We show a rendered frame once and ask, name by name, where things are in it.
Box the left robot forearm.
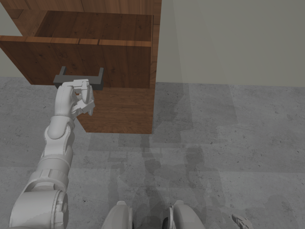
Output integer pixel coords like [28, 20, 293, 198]
[9, 115, 75, 228]

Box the robot right hand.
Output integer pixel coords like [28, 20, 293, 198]
[232, 214, 254, 229]

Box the cabinet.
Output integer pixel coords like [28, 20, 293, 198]
[0, 0, 162, 134]

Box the robot left thigh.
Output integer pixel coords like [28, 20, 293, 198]
[101, 205, 132, 229]

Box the handle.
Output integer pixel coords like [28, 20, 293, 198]
[53, 66, 104, 90]

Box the robot left shin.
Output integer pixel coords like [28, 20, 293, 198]
[116, 201, 126, 205]

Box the robot left hand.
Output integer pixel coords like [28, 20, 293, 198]
[54, 79, 95, 121]

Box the drawer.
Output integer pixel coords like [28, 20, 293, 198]
[0, 10, 152, 89]

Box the left robot upper arm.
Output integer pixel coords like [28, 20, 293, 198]
[6, 190, 69, 229]

